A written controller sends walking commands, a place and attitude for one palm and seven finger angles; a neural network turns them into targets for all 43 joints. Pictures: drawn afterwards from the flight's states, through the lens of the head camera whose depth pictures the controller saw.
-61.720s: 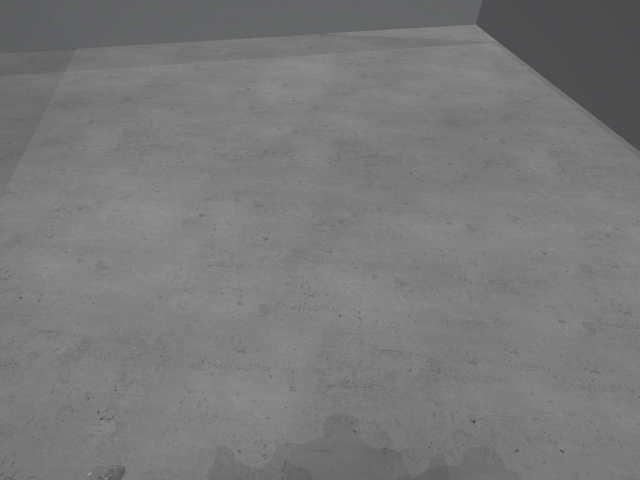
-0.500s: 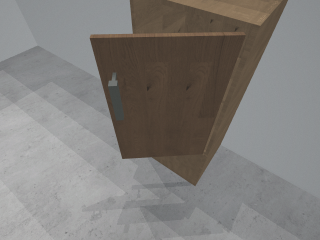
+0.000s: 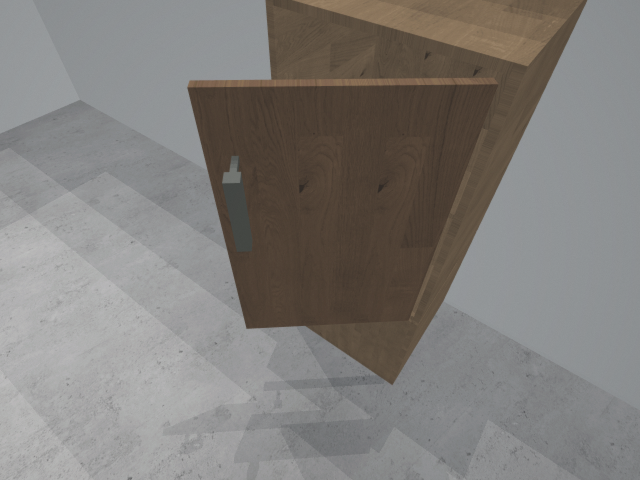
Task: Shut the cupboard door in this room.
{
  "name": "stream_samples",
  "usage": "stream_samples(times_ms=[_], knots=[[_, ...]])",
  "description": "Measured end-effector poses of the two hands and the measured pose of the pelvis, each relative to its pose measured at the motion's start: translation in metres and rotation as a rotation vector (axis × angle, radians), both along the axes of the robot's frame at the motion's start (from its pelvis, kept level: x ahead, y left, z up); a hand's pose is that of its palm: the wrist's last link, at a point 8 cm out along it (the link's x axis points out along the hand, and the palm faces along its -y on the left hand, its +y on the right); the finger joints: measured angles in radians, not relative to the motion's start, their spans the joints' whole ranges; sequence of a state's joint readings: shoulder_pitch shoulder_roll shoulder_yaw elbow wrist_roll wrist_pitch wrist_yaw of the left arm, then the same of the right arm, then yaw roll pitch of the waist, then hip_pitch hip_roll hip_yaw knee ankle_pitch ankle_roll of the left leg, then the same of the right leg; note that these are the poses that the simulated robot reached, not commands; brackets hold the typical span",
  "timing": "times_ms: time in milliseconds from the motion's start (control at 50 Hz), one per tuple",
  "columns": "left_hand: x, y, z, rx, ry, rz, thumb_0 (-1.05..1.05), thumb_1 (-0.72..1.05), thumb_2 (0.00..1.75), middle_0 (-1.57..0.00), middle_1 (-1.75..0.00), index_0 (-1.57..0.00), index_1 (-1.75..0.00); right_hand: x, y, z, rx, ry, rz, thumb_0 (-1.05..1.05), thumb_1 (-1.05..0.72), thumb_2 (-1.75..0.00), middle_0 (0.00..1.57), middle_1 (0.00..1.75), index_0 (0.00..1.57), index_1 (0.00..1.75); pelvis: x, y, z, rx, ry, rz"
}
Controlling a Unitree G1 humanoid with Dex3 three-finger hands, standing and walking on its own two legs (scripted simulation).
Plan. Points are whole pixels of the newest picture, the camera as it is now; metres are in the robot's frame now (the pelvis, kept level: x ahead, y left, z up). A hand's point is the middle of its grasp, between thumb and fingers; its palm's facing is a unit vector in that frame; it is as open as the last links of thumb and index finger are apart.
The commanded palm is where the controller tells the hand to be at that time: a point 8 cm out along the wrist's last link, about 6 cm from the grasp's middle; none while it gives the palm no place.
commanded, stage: raise the hand and make a fist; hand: left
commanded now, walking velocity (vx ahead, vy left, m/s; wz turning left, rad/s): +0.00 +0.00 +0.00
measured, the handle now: (239, 204) +0.47 +0.16 +0.08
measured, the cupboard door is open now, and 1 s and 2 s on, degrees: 40 40 40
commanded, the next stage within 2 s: bring the fist close to the handle in 1.94 s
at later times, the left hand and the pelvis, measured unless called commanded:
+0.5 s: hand out of the picture +0.13 +0.19 -0.04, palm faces +0.26 -0.96 -0.05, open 5.9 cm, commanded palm +0.12 +0.24 -0.02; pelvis -0.03 -0.03 -0.09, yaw +4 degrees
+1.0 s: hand (153, 417) +0.18 +0.20 +0.02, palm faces +0.14 -0.99 -0.04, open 3.6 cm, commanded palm +0.15 +0.25 +0.03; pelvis +0.00 +0.00 -0.06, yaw +4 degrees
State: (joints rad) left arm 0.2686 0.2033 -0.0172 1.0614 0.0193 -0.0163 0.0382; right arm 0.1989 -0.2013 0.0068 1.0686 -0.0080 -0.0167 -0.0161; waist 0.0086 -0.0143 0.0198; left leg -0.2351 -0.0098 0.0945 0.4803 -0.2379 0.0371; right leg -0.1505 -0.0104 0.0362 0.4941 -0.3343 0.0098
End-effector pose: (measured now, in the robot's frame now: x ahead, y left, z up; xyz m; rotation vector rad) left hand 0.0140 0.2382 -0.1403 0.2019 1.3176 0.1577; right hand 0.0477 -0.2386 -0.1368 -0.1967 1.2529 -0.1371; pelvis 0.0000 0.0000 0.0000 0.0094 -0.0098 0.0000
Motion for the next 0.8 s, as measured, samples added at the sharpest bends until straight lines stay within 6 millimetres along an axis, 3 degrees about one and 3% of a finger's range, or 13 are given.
stream_samples(times_ms=[40, 60, 140, 200, 240, 280, 340, 400, 440, 500, 580, 680, 800], knots=[[0.003, 0.001, 0.000, 0.006, -0.005, -0.005, 0.00, 0.91, 0.90, -0.20, -0.30, -0.20, -0.30, 0.002, -0.003, 0.001, -0.009, -0.001, 0.000, 0.01, -0.91, -0.90, 0.20, 0.30, 0.20, 0.30, 0.000, 0.000, 0.000, -0.007, 0.003, -0.001], [0.013, 0.006, 0.005, 0.004, -0.069, 0.061, 0.01, 0.90, 0.90, -0.20, -0.30, -0.20, -0.30, 0.005, -0.005, 0.004, -0.025, -0.037, 0.002, 0.01, -0.91, -0.90, 0.20, 0.30, 0.21, 0.30, -0.002, 0.000, -0.002, -0.011, -0.001, 0.005], [0.091, 0.014, 0.083, 0.067, -0.672, 0.105, 0.02, 0.91, 0.90, -0.21, -0.31, -0.21, -0.31, 0.030, -0.013, 0.018, -0.057, -0.324, 0.010, 0.01, -0.91, -0.90, 0.20, 0.30, 0.21, 0.30, -0.008, -0.004, -0.013, 0.016, 0.012, 0.039], [0.131, 0.009, 0.132, 0.049, -1.072, 0.087, 0.01, 0.91, 0.90, -0.23, -0.34, -0.23, -0.34, 0.056, -0.017, 0.019, -0.033, -0.494, 0.056, 0.01, -0.91, -0.90, 0.20, 0.30, 0.20, 0.30, -0.015, -0.009, -0.028, 0.029, 0.063, 0.064], [0.141, 0.003, 0.144, 0.002, -1.255, 0.050, 0.01, 0.91, 0.90, -0.25, -0.36, -0.25, -0.36, 0.074, -0.019, 0.017, -0.021, -0.572, 0.086, 0.01, -0.91, -0.90, 0.20, 0.30, 0.20, 0.30, -0.020, -0.012, -0.041, 0.018, 0.108, 0.061], [0.140, -0.005, 0.140, -0.052, -1.369, -0.022, 0.00, 0.91, 0.90, -0.28, -0.39, -0.28, -0.39, 0.091, -0.022, 0.013, -0.018, -0.635, 0.113, 0.01, -0.91, -0.90, 0.20, 0.30, 0.21, 0.30, -0.026, -0.016, -0.055, 0.015, 0.155, 0.052], [0.123, -0.013, 0.111, -0.119, -1.337, -0.078, 0.00, 0.91, 0.90, -0.33, -0.44, -0.33, -0.44, 0.114, -0.023, 0.010, -0.017, -0.705, 0.144, 0.01, -0.91, -0.90, 0.20, 0.30, 0.21, 0.30, -0.032, -0.023, -0.075, 0.011, 0.190, 0.051], [0.099, -0.011, 0.087, -0.120, -1.218, -0.023, 0.00, 0.90, 0.90, -0.38, -0.50, -0.38, -0.49, 0.132, -0.019, 0.009, -0.016, -0.749, 0.175, 0.01, -0.91, -0.90, 0.20, 0.30, 0.21, 0.30, -0.033, -0.026, -0.086, 0.000, 0.203, 0.059], [0.085, -0.005, 0.085, -0.072, -1.193, 0.022, 0.01, 0.90, 0.90, -0.42, -0.53, -0.42, -0.53, 0.141, -0.014, 0.008, -0.015, -0.763, 0.200, 0.02, -0.91, -0.90, 0.20, 0.30, 0.20, 0.30, -0.031, -0.028, -0.089, -0.012, 0.210, 0.066], [0.078, 0.003, 0.101, 0.003, -1.253, 0.045, 0.02, 0.90, 0.90, -0.47, -0.59, -0.47, -0.59, 0.149, -0.003, 0.004, -0.004, -0.760, 0.241, 0.02, -0.91, -0.90, 0.20, 0.30, 0.20, 0.30, -0.028, -0.029, -0.090, -0.033, 0.217, 0.080], [0.096, 0.005, 0.121, -0.007, -1.345, -0.022, 0.02, 0.90, 0.90, -0.54, -0.67, -0.54, -0.67, 0.149, 0.010, -0.006, 0.017, -0.717, 0.266, 0.02, -0.90, -0.90, 0.20, 0.30, 0.21, 0.30, -0.026, -0.028, -0.089, -0.052, 0.230, 0.093], [0.130, 0.001, 0.126, -0.118, -1.269, -0.084, 0.02, 0.90, 0.90, -0.63, -0.77, -0.63, -0.77, 0.136, 0.018, -0.011, 0.040, -0.643, 0.203, 0.02, -0.90, -0.90, 0.20, 0.30, 0.21, 0.30, -0.019, -0.022, -0.079, -0.053, 0.232, 0.084], [0.142, 0.010, 0.142, -0.089, -1.236, -0.042, 0.02, 0.90, 0.90, -0.74, -0.89, -0.74, -0.89, 0.119, 0.018, -0.002, 0.024, -0.583, 0.141, 0.02, -0.90, -0.90, 0.20, 0.30, 0.21, 0.30, -0.007, -0.011, -0.063, -0.040, 0.222, 0.067]])
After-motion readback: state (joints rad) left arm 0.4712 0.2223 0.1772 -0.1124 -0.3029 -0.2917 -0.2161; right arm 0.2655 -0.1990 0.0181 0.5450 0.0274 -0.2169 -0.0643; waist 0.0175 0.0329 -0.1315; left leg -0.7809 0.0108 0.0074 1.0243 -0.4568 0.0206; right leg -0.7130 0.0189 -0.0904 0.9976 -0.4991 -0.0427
